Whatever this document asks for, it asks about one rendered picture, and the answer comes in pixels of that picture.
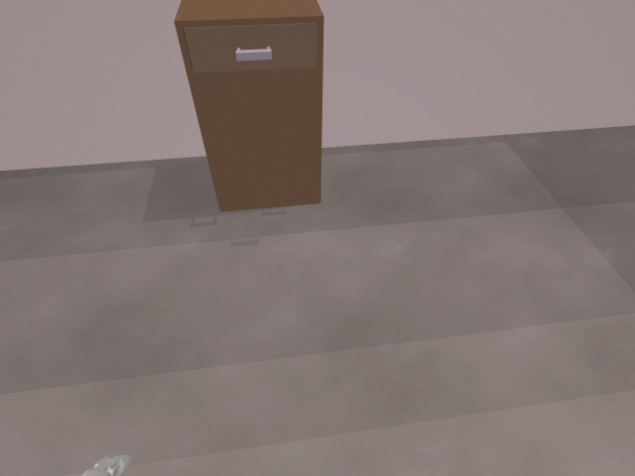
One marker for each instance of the handle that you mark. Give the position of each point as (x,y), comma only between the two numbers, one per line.
(265,54)

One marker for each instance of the left robot hand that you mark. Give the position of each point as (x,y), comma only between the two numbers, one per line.
(110,466)

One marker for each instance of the cabinet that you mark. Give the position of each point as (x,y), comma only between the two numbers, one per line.
(261,128)

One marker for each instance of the drawer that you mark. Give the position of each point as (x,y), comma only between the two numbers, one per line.
(214,48)

